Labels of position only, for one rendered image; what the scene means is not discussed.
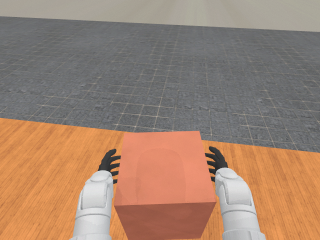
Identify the carton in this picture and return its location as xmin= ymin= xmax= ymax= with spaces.
xmin=114 ymin=131 xmax=217 ymax=240

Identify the robot left forearm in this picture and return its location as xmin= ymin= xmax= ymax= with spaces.
xmin=69 ymin=170 xmax=114 ymax=240

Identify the left robot hand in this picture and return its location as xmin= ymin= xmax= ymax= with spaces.
xmin=98 ymin=149 xmax=121 ymax=184

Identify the robot right forearm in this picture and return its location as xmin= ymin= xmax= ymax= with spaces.
xmin=215 ymin=167 xmax=266 ymax=240

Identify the right robot hand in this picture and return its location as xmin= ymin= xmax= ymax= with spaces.
xmin=205 ymin=146 xmax=228 ymax=182

